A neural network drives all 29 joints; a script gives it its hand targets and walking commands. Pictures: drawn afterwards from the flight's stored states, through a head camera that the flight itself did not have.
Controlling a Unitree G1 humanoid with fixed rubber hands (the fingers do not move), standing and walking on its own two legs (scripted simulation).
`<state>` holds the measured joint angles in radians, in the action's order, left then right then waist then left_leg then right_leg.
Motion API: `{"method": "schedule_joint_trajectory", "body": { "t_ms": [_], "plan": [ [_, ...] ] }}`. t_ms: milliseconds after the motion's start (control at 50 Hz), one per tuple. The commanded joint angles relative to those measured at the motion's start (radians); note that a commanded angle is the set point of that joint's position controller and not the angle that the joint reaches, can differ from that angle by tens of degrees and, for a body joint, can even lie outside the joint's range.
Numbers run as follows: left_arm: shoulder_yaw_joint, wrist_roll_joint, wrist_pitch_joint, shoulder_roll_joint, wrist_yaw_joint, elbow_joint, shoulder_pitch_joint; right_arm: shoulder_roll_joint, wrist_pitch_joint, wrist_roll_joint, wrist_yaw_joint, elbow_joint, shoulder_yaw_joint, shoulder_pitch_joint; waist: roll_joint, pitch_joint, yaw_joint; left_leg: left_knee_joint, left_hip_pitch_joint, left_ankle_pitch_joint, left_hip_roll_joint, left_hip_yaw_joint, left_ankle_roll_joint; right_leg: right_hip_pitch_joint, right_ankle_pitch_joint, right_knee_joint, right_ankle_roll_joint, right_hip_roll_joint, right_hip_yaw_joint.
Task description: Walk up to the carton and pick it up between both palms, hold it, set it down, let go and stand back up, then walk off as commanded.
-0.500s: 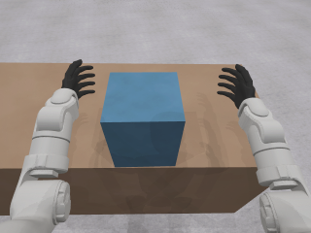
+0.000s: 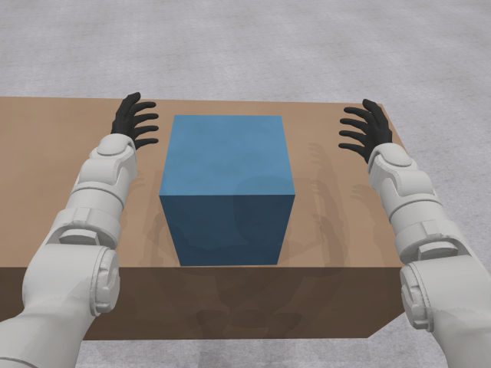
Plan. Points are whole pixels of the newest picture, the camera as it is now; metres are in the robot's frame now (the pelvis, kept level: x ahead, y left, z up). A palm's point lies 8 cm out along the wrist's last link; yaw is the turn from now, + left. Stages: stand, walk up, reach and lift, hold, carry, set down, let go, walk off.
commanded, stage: reach and lift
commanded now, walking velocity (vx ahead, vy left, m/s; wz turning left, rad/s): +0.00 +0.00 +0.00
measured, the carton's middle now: (228, 194) +0.44 +0.07 -0.01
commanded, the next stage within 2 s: none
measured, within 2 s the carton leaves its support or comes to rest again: neither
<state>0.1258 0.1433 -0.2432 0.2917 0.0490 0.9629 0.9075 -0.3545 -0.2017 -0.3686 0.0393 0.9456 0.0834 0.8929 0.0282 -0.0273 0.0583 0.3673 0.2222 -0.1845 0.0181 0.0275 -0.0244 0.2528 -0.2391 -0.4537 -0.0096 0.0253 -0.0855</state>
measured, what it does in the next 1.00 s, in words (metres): stands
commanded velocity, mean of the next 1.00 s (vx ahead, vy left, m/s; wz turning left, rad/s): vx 0.00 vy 0.00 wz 0.00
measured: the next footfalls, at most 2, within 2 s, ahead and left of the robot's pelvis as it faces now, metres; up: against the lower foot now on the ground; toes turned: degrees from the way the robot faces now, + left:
none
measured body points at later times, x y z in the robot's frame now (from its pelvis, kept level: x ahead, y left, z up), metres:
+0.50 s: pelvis +0.00 +0.01 -0.01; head +0.04 +0.02 +0.44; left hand +0.41 +0.22 +0.05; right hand +0.45 -0.16 +0.06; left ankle +0.00 +0.14 -0.74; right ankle +0.00 -0.11 -0.74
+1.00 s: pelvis +0.00 +0.02 -0.01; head +0.06 +0.02 +0.44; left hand +0.42 +0.21 +0.05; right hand +0.45 -0.12 +0.06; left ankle +0.00 +0.14 -0.74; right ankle +0.00 -0.11 -0.74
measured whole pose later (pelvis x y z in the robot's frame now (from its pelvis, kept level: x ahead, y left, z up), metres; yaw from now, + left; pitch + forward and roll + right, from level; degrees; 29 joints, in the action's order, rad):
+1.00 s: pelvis +0.00 +0.02 -0.01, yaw -1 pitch +16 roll -1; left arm 0.07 0.14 0.30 0.13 0.12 1.30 0.84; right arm -0.19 0.20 -0.26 0.03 1.25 0.06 0.87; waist -0.01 -0.19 0.09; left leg 0.52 0.56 -0.24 0.05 0.03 -0.02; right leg 0.52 -0.21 -0.45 0.01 0.05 -0.08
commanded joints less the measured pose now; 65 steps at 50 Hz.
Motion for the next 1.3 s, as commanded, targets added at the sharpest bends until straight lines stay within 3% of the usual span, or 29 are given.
{"method": "schedule_joint_trajectory", "body": {
  "t_ms": [0,20,80,100,140,160,200,220,320,420,440,480,560,600,660,720,780,860,880,920,960,1000,1020,1120,1140,1180,1220,1240,1280],
  "plan": [
    [-0.022,0.031,0.191,0.088,-0.001,-0.108,0.401,-0.049,0.175,0.006,-0.003,-0.004,0.007,0.403,0.006,-0.534,0.029,0.08,-0.097,0.355,-0.007,0.013,-0.001,-0.008,0.433,0.084,0.043,0.027,0.082],
    [-0.019,0.02,0.205,0.091,-0.003,-0.002,0.332,-0.058,0.187,0.007,-0.003,0.03,0.008,0.363,0.02,-0.486,0.024,0.078,-0.088,0.303,-0.01,0.015,-0.002,0.012,0.401,0.097,0.047,0.017,0.072],
    [-0.035,0.012,0.31,0.058,0.016,-0.057,0.377,-0.043,0.274,0.043,-0.004,0.025,-0.032,0.384,-0.039,-0.626,0.023,0.108,-0.115,0.365,0.003,0.023,-0.025,0.054,0.398,0.076,0.043,0.027,0.087],
    [-0.053,0.028,0.331,0.04,0.021,-0.052,0.379,-0.064,0.294,0.043,-0.007,0.073,-0.027,0.373,-0.041,-0.597,-0.004,0.125,-0.129,0.382,0.003,0.026,-0.032,0.086,0.404,0.077,0.045,0.032,0.103],
    [-0.064,0.02,0.375,0.048,0.031,0.027,0.38,-0.05,0.3,0.054,-0.011,0.172,-0.059,0.355,-0.076,-0.605,-0.014,0.123,-0.092,0.305,0.012,0.005,-0.037,0.164,0.229,0.093,0.021,0.028,0.101],
    [-0.115,0.045,0.39,0.019,0.026,0.136,0.37,-0.04,0.31,0.052,-0.018,0.197,-0.041,0.394,-0.038,-0.558,0.001,0.121,-0.061,0.291,0.015,0.008,-0.027,0.203,0.192,0.09,0.015,0.029,0.11],
    [-0.09,0.063,0.44,0.028,0.035,0.16,0.369,-0.052,0.34,0.053,-0.02,0.157,-0.003,0.409,-0.009,-0.596,0.031,0.136,-0.042,0.273,0.021,0.005,-0.02,0.201,0.177,0.055,0.03,0.026,0.112],
    [-0.107,0.06,0.464,0.032,0.042,0.125,0.375,-0.038,0.357,0.069,-0.016,0.19,-0.048,0.37,-0.032,-0.639,0.003,0.142,-0.03,0.287,0.019,0.008,-0.031,0.212,0.18,0.064,0.021,0.031,0.11],
    [-0.095,0.074,0.547,0.038,0.064,0.177,0.421,-0.047,0.414,0.057,-0.023,0.19,-0.042,0.423,-0.014,-0.701,0.019,0.21,0.04,0.296,0.029,0.0,-0.031,0.279,0.211,0.002,0.034,0.018,0.115],
    [-0.141,0.107,0.541,0.003,0.064,0.257,0.418,-0.041,0.406,0.035,-0.027,0.243,-0.003,0.467,0.005,-0.634,0.012,0.189,0.105,0.202,0.022,0.008,-0.018,0.286,0.146,0.001,0.028,0.009,0.107],
    [-0.151,0.096,0.558,-0.005,0.071,0.208,0.385,-0.037,0.424,0.027,-0.024,0.174,-0.005,0.447,-0.013,-0.718,0.03,0.201,0.058,0.251,0.019,0.003,-0.023,0.283,0.159,-0.008,0.019,0.015,0.11],
    [-0.158,0.092,0.568,-0.031,0.073,0.183,0.358,-0.026,0.438,0.027,-0.029,0.2,-0.006,0.392,-0.047,-0.763,0.011,0.221,0.015,0.352,0.025,0.003,-0.048,0.282,0.264,-0.024,0.018,0.023,0.125],
    [-0.143,0.073,0.564,-0.058,0.063,0.171,0.337,-0.044,0.467,0.018,-0.026,0.187,-0.01,0.381,-0.028,-0.815,-0.008,0.249,-0.054,0.486,0.026,-0.019,-0.063,0.28,0.323,-0.018,0.021,0.039,0.134],
    [-0.111,0.062,0.576,-0.048,0.073,0.098,0.35,-0.05,0.48,0.014,-0.031,0.167,-0.002,0.387,-0.05,-0.831,0.027,0.259,-0.056,0.555,0.022,0.003,-0.069,0.251,0.411,-0.026,0.026,0.034,0.129],
    [-0.093,0.028,0.556,-0.061,0.064,0.193,0.329,-0.031,0.446,-0.006,-0.032,0.283,0.017,0.364,-0.026,-0.676,0.012,0.232,-0.03,0.466,0.018,0.007,-0.053,0.248,0.337,0.001,0.028,0.028,0.115],
    [-0.065,0.004,0.572,-0.076,0.053,0.13,0.315,0.006,0.458,0.018,-0.028,0.241,0.01,0.371,-0.043,-0.716,0.011,0.24,-0.027,0.533,0.012,-0.001,-0.058,0.201,0.437,-0.024,0.031,0.021,0.106],
    [-0.061,-0.015,0.574,-0.146,0.061,0.142,0.327,0.045,0.453,0.065,-0.025,0.258,-0.035,0.381,-0.037,-0.7,0.005,0.228,-0.025,0.502,0.018,-0.004,-0.053,0.243,0.34,-0.007,0.019,0.026,0.114],
    [-0.062,-0.006,0.604,-0.168,0.052,0.148,0.351,0.097,0.479,0.1,-0.016,0.15,-0.047,0.431,0.027,-0.778,-0.004,0.244,0.056,0.463,0.013,0.003,-0.036,0.209,0.432,-0.054,0.034,0.013,0.104],
    [-0.037,-0.025,0.6,-0.159,0.054,0.198,0.347,0.106,0.469,0.095,-0.018,0.192,-0.036,0.456,0.016,-0.735,0.033,0.234,0.052,0.454,0.013,0.014,-0.033,0.203,0.402,-0.035,0.034,0.011,0.102],
    [-0.017,-0.041,0.606,-0.152,0.049,0.204,0.356,0.152,0.465,0.144,-0.001,0.14,-0.065,0.447,0.023,-0.7,0.021,0.229,0.077,0.395,0.004,0.012,-0.027,0.196,0.34,-0.023,0.039,0.001,0.101],
    [-0.031,-0.067,0.617,-0.21,0.064,0.081,0.379,0.163,0.474,0.178,-0.002,0.155,-0.124,0.4,-0.04,-0.798,-0.018,0.226,-0.01,0.456,0.019,-0.003,-0.046,0.209,0.328,-0.014,0.017,0.019,0.117],
    [0.017,-0.093,0.594,-0.174,0.07,0.13,0.378,0.135,0.473,0.21,0.017,0.16,-0.153,0.424,-0.04,-0.718,-0.007,0.213,0.019,0.424,0.013,0.002,-0.043,0.193,0.332,0.001,0.024,0.012,0.103],
    [0.025,-0.106,0.598,-0.177,0.075,0.114,0.381,0.132,0.474,0.246,0.027,0.148,-0.207,0.431,-0.014,-0.729,-0.031,0.215,0.024,0.436,0.015,0.0,-0.039,0.208,0.343,-0.006,0.028,0.02,0.118],
    [0.052,-0.167,0.569,-0.199,0.092,0.077,0.365,0.163,0.48,0.304,0.053,0.169,-0.259,0.432,-0.069,-0.756,-0.04,0.207,-0.024,0.513,0.015,0.016,-0.064,0.143,0.413,0.004,0.022,0.025,0.114],
    [0.054,-0.18,0.563,-0.212,0.094,0.072,0.357,0.163,0.48,0.291,0.047,0.169,-0.237,0.429,-0.096,-0.744,-0.013,0.22,-0.023,0.528,0.011,0.014,-0.068,0.134,0.404,-0.009,0.016,0.025,0.111],
    [0.026,-0.177,0.557,-0.231,0.094,0.05,0.395,0.166,0.473,0.299,0.045,0.161,-0.266,0.458,-0.105,-0.749,-0.03,0.217,-0.056,0.535,0.019,0.003,-0.077,0.159,0.381,0.0,0.014,0.03,0.127],
    [0.038,-0.166,0.557,-0.228,0.088,0.095,0.371,0.199,0.454,0.293,0.034,0.153,-0.232,0.45,-0.063,-0.717,0.004,0.213,-0.017,0.477,0.012,0.021,-0.052,0.137,0.345,0.008,0.01,0.016,0.11],
    [0.036,-0.171,0.562,-0.238,0.092,0.061,0.378,0.217,0.448,0.31,0.036,0.172,-0.26,0.431,-0.089,-0.707,-0.023,0.206,-0.039,0.494,0.013,0.014,-0.058,0.134,0.358,0.012,0.011,0.019,0.111],
    [0.057,-0.185,0.559,-0.226,0.093,0.093,0.351,0.208,0.46,0.313,0.042,0.139,-0.252,0.458,-0.057,-0.714,0.009,0.201,-0.021,0.502,0.014,0.026,-0.053,0.101,0.386,0.002,0.021,0.022,0.114]
  ]
}}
